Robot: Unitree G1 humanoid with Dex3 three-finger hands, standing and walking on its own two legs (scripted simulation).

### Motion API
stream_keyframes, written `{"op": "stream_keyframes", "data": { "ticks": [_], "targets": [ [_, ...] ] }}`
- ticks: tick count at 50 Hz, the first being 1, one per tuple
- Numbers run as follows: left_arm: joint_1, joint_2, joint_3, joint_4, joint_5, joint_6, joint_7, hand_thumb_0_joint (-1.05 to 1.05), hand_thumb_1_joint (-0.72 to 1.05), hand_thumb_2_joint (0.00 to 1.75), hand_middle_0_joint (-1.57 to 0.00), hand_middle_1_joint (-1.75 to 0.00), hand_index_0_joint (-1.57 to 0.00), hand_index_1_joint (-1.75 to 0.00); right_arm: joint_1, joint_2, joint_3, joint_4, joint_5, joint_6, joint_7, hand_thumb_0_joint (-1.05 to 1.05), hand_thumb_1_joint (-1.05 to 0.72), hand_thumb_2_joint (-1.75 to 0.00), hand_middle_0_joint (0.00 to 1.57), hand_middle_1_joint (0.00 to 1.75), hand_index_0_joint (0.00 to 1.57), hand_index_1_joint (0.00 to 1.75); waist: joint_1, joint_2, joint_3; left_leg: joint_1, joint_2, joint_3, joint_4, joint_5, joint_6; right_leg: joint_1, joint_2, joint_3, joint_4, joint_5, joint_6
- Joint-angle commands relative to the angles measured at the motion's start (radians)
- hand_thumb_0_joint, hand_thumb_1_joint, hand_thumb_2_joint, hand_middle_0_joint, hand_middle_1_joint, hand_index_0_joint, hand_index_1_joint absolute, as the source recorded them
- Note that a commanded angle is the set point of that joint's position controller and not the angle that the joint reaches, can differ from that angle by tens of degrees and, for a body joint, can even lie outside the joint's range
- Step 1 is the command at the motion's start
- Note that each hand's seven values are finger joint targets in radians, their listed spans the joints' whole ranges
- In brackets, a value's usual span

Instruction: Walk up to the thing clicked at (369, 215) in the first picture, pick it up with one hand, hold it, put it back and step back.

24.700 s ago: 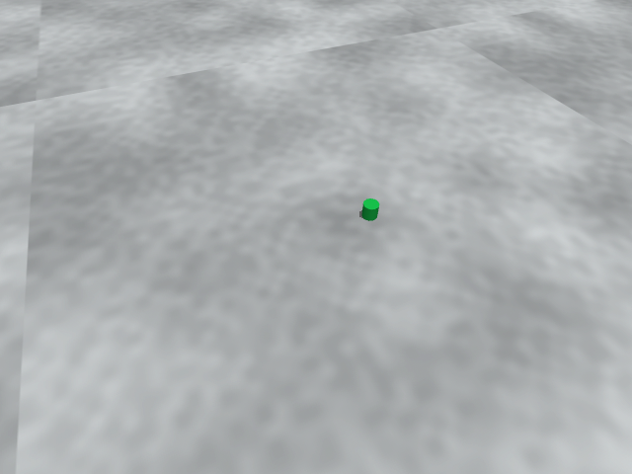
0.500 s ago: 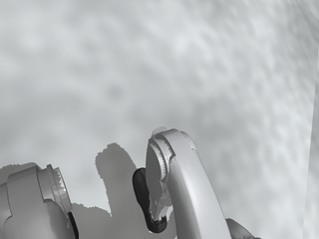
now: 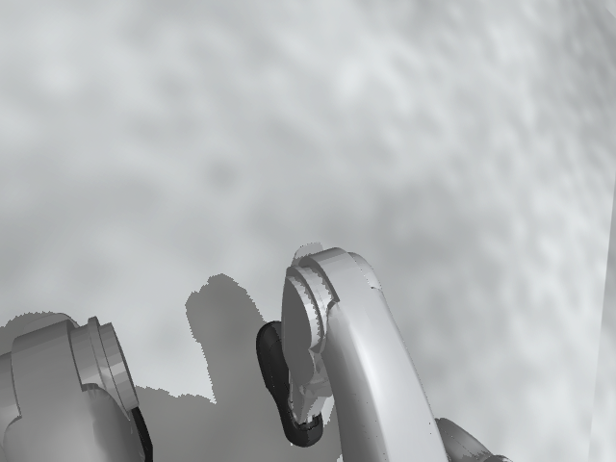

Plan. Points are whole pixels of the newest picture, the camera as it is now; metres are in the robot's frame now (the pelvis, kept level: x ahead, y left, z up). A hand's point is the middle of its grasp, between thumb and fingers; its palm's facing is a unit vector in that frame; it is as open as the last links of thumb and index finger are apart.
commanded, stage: withdraw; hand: left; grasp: from above
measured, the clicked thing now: out of the picture +0.43 +0.31 -0.26
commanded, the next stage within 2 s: home in 1.00 s
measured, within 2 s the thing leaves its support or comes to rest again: neither
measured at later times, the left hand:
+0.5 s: hand out of the picture +0.43 +0.33 -0.12, palm faces -0.31 -0.07 -0.95, open 14.1 cm
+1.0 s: hand out of the picture +0.39 +0.31 -0.12, palm faces -0.48 -0.09 -0.87, open 14.0 cm
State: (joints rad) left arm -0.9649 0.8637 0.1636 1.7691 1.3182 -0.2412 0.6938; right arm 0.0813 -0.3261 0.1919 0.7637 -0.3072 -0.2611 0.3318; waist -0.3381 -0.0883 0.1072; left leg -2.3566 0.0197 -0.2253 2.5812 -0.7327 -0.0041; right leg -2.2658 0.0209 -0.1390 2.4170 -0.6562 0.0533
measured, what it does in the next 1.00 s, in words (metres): stands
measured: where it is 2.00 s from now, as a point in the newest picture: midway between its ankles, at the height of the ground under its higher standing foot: (222, 445)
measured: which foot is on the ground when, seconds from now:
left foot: down 0.00-1.00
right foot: down 0.00-1.00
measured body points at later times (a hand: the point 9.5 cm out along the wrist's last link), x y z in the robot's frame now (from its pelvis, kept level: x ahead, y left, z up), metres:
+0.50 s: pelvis +0.01 +0.00 +0.03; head +0.21 +0.08 +0.42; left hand +0.44 +0.33 -0.06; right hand +0.10 -0.26 -0.08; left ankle +0.06 +0.13 -0.26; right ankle +0.11 -0.12 -0.26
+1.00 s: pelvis -0.02 -0.01 +0.05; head +0.19 +0.08 +0.43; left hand +0.42 +0.31 -0.07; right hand +0.07 -0.29 -0.05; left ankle +0.06 +0.13 -0.26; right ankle +0.11 -0.12 -0.26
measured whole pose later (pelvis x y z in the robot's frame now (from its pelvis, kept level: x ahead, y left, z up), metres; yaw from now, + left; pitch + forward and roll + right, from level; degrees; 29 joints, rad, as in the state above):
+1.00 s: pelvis -0.02 -0.01 +0.05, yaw +7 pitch +32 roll -6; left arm -0.98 0.70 0.02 1.56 1.30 -0.26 0.43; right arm 0.16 -0.31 0.07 0.74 -0.16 -0.08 0.12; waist -0.25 -0.03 -0.06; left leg -2.28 0.01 -0.11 2.36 -0.63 -0.01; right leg -2.23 -0.02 -0.06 2.29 -0.61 0.02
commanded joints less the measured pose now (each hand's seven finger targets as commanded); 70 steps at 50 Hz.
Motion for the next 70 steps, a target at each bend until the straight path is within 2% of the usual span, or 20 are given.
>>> {"op": "stream_keyframes", "data": {
  "ticks": [1,6,7,12,15,16,20,27,28,33,37,45,52,54,57,61,62,66,68,70],
  "targets": [
    [-0.216,0.202,0.011,-0.065,-0.011,0.002,0.04,0.0,-0.43,1.01,-0.08,-1.12,-0.1,-1.1,0.191,-0.306,-0.083,0.007,0.002,-0.003,-0.004,0.0,-0.89,-0.9,0.2,0.3,0.2,0.3,-0.034,0.397,-0.63,0.421,0.002,0.112,-0.263,0.189,0.019,0.368,0.058,-0.097,-0.209,0.214,-0.069],
    [-0.245,0.199,-0.003,-0.107,-0.011,0.007,0.04,0.0,-0.52,0.99,-0.06,-1.02,-0.07,-1.01,0.167,-0.32,-0.096,-0.001,0.009,-0.009,-0.005,0.0,-0.91,-0.9,0.2,0.3,0.2,0.3,-0.025,0.43,-0.637,0.456,0.006,0.096,-0.279,0.187,0.01,0.332,0.053,-0.11,-0.188,0.213,-0.074],
    [-0.236,0.239,0.035,-0.134,-0.009,0.01,0.042,0.0,-0.51,0.98,-0.06,-1.02,-0.08,-1.01,0.187,-0.315,-0.092,0.01,0.01,-0.006,-0.005,0.0,-0.9,-0.9,0.2,0.3,0.2,0.3,-0.014,0.461,-0.673,0.485,0.002,0.097,-0.288,0.221,0.007,0.35,0.051,-0.114,-0.186,0.239,-0.073],
    [-0.206,0.242,0.071,-0.294,-0.023,0.032,0.025,0.0,-0.53,1.0,-0.06,-1.02,-0.07,-1.01,0.19,-0.309,-0.142,0.004,0.026,0.003,0.005,0.0,-0.91,-0.9,0.2,0.3,0.2,0.3,0.037,0.554,-0.78,0.551,0.0,0.127,-0.299,0.268,-0.002,0.362,0.048,-0.093,-0.185,0.275,-0.082],
    [-0.211,0.132,0.0,-0.471,-0.059,0.053,-0.02,0.0,-0.54,1.01,-0.06,-1.01,-0.06,-1.01,0.188,-0.278,-0.174,0.005,0.062,0.016,0.013,0.0,-0.91,-0.9,0.2,0.3,0.2,0.3,0.079,0.626,-0.868,0.606,-0.004,0.139,-0.341,0.282,-0.008,0.334,0.043,-0.08,-0.203,0.277,-0.09],
    [-0.178,0.136,0.014,-0.51,-0.084,0.068,-0.03,0.0,-0.55,1.01,-0.06,-1.01,-0.06,-1.01,0.177,-0.282,-0.192,-0.001,0.082,0.027,0.011,0.0,-0.91,-0.91,0.2,0.3,0.2,0.3,0.103,0.626,-0.913,0.634,-0.003,0.136,-0.365,0.286,-0.011,0.327,0.034,-0.078,-0.208,0.281,-0.092],
    [-0.133,0.038,-0.041,-0.616,-0.119,0.144,-0.119,0.0,-0.55,1.02,-0.07,-1.01,-0.06,-1.02,0.222,-0.263,-0.254,0.012,0.155,0.087,0.001,0.0,-0.91,-0.91,0.2,0.3,0.2,0.3,0.144,0.567,-0.962,0.648,-0.008,0.157,-0.428,0.31,-0.001,0.323,0.027,-0.04,-0.259,0.297,-0.097],
    [-0.173,-0.138,-0.192,-0.575,-0.199,0.192,-0.35,0.0,-0.56,1.04,-0.09,-1.02,-0.07,-1.03,0.259,-0.208,-0.282,-0.018,0.213,0.181,-0.07,0.0,-0.91,-0.91,0.2,0.3,0.2,0.3,0.084,0.231,-0.792,0.514,-0.022,0.175,-0.489,0.186,0.042,0.413,0.03,0.012,-0.42,0.187,-0.092],
    [-0.175,-0.108,-0.169,-0.57,-0.203,0.184,-0.377,0.0,-0.56,1.04,-0.08,-1.02,-0.07,-1.04,0.261,-0.214,-0.279,-0.033,0.216,0.185,-0.085,0.0,-0.91,-0.91,0.2,0.3,0.2,0.3,0.082,0.202,-0.772,0.49,-0.027,0.175,-0.495,0.164,0.047,0.426,0.023,0.019,-0.437,0.164,-0.09],
    [-0.175,-0.095,-0.194,-0.519,-0.192,0.112,-0.46,0.0,-0.55,1.04,-0.08,-1.04,-0.07,-1.05,0.227,-0.184,-0.243,-0.068,0.221,0.201,-0.156,0.0,-0.91,-0.9,0.2,0.3,0.2,0.3,0.104,0.119,-0.673,0.418,-0.043,0.196,-0.527,0.08,0.045,0.464,0.018,0.049,-0.492,0.027,-0.093],
    [-0.237,-0.05,-0.182,-0.504,-0.152,0.043,-0.428,0.0,-0.54,1.03,-0.08,-1.03,-0.08,-1.04,0.202,-0.173,-0.218,-0.077,0.213,0.202,-0.201,0.0,-0.9,-0.9,0.2,0.3,0.2,0.3,0.113,0.16,-0.677,0.43,-0.046,0.206,-0.522,0.073,0.04,0.434,0.012,0.059,-0.483,0.014,-0.094],
    [-0.353,0.024,-0.143,-0.33,-0.05,-0.026,-0.258,0.0,-0.53,1.02,-0.07,-1.03,-0.08,-1.03,0.217,-0.187,-0.18,-0.054,0.162,0.176,-0.224,0.0,-0.9,-0.9,0.2,0.3,0.2,0.3,0.078,0.257,-0.718,0.46,-0.047,0.196,-0.471,0.085,0.033,0.341,0.011,0.044,-0.405,0.018,-0.097],
    [-0.429,0.179,-0.021,-0.434,-0.004,0.004,-0.129,0.0,-0.55,1.01,-0.07,-1.02,-0.07,-1.02,0.257,-0.211,-0.186,-0.03,0.118,0.156,-0.216,0.0,-0.9,-0.9,0.2,0.3,0.2,0.3,0.097,0.472,-0.903,0.612,-0.04,0.198,-0.46,0.165,0.012,0.323,0.0,0.004,-0.326,0.11,-0.102],
    [-0.388,0.17,-0.006,-0.478,-0.021,0.035,-0.129,0.0,-0.53,1.0,-0.08,-1.02,-0.08,-1.02,0.259,-0.214,-0.207,-0.032,0.125,0.156,-0.209,0.0,-0.9,-0.9,0.2,0.3,0.2,0.3,0.122,0.535,-0.978,0.674,-0.036,0.199,-0.471,0.201,0.007,0.301,-0.006,-0.005,-0.303,0.153,-0.106],
    [-0.376,0.123,-0.032,-0.498,-0.057,0.074,-0.164,0.0,-0.44,0.91,-0.16,-0.94,-0.16,-0.93,0.293,-0.21,-0.224,-0.016,0.136,0.159,-0.192,0.0,-0.88,-0.89,0.2,0.3,0.2,0.3,0.105,0.506,-0.992,0.679,-0.033,0.201,-0.465,0.222,0.011,0.323,-0.003,-0.008,-0.318,0.19,-0.104],
    [-0.237,0.068,-0.045,-0.574,-0.14,0.121,-0.257,0.0,-0.28,0.94,-0.25,-0.78,-0.23,-0.77,0.328,-0.211,-0.261,-0.016,0.174,0.17,-0.181,0.0,-0.88,-0.89,0.2,0.3,0.2,0.3,0.158,0.465,-1.025,0.706,-0.033,0.191,-0.523,0.26,0.015,0.385,-0.005,-0.003,-0.358,0.214,-0.103],
    [-0.219,0.05,-0.053,-0.565,-0.162,0.128,-0.286,0.0,-0.2,0.94,-0.25,-0.7,-0.22,-0.7,0.339,-0.21,-0.269,-0.022,0.185,0.173,-0.178,0.0,-0.88,-0.89,0.2,0.3,0.2,0.3,0.141,0.418,-0.996,0.693,-0.032,0.187,-0.523,0.262,0.019,0.4,-0.004,-0.003,-0.371,0.221,-0.1],
    [-0.078,0.033,-0.035,-0.766,-0.279,0.143,-0.389,0.0,0.08,0.88,-0.22,-0.52,-0.21,-0.54,0.341,-0.197,-0.292,-0.068,0.236,0.202,-0.182,0.0,-0.89,-0.9,0.2,0.3,0.2,0.3,0.19,0.34,-1.04,0.704,-0.036,0.181,-0.591,0.277,0.03,0.531,-0.006,0.014,-0.444,0.235,-0.092],
    [0.065,-0.051,-0.069,-0.834,-0.345,0.159,-0.45,0.0,0.24,0.8,-0.2,-0.4,-0.19,-0.41,0.314,-0.181,-0.296,-0.099,0.256,0.217,-0.185,0.0,-0.89,-0.9,0.2,0.3,0.2,0.3,0.196,0.288,-0.973,0.701,-0.032,0.177,-0.636,0.271,0.033,0.567,-0.003,0.021,-0.495,0.236,-0.088],
    [0.105,-0.041,-0.045,-0.982,-0.422,0.168,-0.493,0.0,0.4,0.86,-0.2,-0.36,-0.2,-0.37,0.289,-0.171,-0.3,-0.129,0.275,0.227,-0.196,0.0,-0.9,-0.9,0.2,0.3,0.2,0.3,0.211,0.245,-0.986,0.705,-0.032,0.177,-0.669,0.252,0.04,0.623,-0.002,0.036,-0.546,0.227,-0.084]
  ]
}}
